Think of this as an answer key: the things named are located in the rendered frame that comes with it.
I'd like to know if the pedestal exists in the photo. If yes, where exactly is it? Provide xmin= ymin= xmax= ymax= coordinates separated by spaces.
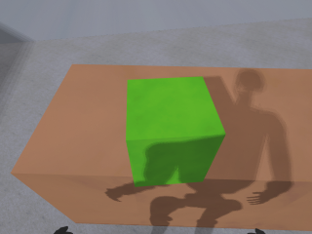
xmin=11 ymin=63 xmax=312 ymax=231

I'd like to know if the carton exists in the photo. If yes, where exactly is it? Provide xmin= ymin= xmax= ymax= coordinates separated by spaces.
xmin=126 ymin=76 xmax=226 ymax=187

